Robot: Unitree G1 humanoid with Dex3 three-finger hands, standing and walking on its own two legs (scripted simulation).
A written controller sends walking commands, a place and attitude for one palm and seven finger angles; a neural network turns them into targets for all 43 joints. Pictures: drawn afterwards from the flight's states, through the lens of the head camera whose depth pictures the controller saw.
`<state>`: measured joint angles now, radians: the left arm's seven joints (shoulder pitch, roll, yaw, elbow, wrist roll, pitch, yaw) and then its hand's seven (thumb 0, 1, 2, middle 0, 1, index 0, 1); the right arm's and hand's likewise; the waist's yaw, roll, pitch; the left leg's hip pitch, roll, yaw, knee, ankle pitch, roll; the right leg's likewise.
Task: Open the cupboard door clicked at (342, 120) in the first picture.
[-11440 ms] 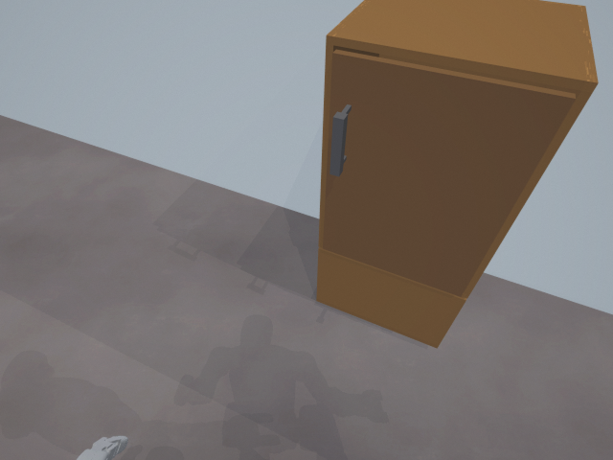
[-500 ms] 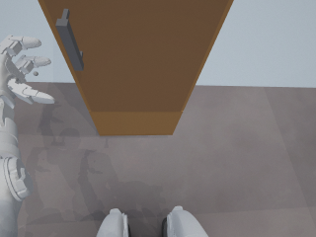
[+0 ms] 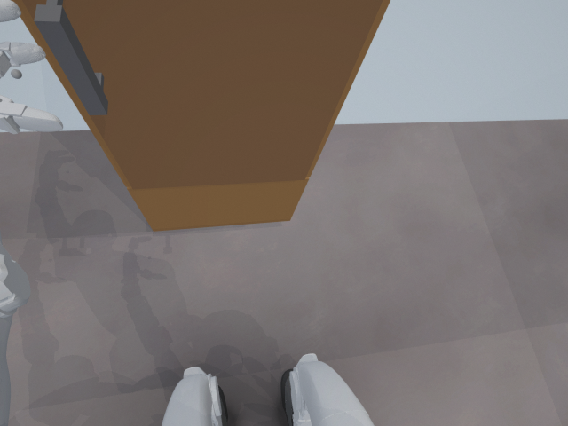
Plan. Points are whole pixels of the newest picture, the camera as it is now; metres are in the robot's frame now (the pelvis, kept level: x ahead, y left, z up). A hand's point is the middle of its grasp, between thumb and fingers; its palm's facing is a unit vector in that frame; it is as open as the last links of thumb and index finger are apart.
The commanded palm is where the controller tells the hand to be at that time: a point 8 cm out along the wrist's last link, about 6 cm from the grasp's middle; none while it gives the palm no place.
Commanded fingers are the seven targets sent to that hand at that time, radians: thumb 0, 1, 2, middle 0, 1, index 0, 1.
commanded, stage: move the hooked fingers beside the handle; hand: left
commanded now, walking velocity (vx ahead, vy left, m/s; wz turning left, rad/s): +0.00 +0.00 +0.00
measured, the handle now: (79, 55) +0.58 +0.20 +0.08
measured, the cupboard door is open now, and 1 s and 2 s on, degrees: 0 0 0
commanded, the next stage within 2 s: slide the fingers in behind the handle in 0.70 s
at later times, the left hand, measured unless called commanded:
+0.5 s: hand (14, 92) +0.51 +0.25 +0.09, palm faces -0.01 -1.00 +0.01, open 14.0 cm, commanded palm +0.50 +0.29 +0.08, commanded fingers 0.00 -0.50 0.30 -0.30 -1.20 -0.30 -1.20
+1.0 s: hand (24, 87) +0.52 +0.25 +0.09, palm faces -0.01 -1.00 +0.00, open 14.0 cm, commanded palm +0.51 +0.28 +0.08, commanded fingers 0.00 -0.50 0.30 -0.30 -1.20 -0.30 -1.20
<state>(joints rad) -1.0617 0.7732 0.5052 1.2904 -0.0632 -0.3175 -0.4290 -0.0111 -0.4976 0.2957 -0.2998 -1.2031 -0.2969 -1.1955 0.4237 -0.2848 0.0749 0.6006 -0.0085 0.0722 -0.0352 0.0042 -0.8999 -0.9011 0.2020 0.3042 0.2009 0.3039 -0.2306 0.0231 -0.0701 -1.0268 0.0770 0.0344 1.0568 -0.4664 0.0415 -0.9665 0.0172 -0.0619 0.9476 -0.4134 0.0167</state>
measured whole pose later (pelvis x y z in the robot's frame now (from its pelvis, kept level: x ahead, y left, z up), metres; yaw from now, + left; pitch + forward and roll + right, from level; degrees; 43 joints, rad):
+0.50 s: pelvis +0.01 +0.00 +0.01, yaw +1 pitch +23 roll -5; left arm -0.96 0.71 0.47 1.25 -0.10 -0.31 -0.45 -0.01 -0.50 0.30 -0.30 -1.20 -0.30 -1.20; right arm 0.40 -0.29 0.06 0.58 0.00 0.10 -0.02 0.00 -0.90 -0.90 0.20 0.30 0.20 0.30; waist -0.20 0.02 -0.09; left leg -0.97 0.08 0.02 1.03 -0.47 0.03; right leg -0.90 0.02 -0.07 0.92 -0.42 0.01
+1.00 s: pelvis -0.01 +0.00 +0.00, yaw +0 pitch +25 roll -5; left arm -1.03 0.74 0.48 1.26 -0.09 -0.33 -0.43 -0.01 -0.50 0.30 -0.30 -1.20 -0.30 -1.20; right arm 0.42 -0.28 0.07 0.61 0.00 0.08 -0.03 0.00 -0.90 -0.90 0.20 0.30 0.20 0.30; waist -0.22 0.02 -0.08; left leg -1.04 0.08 0.02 1.08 -0.47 0.04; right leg -0.98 0.02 -0.07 0.96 -0.41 0.01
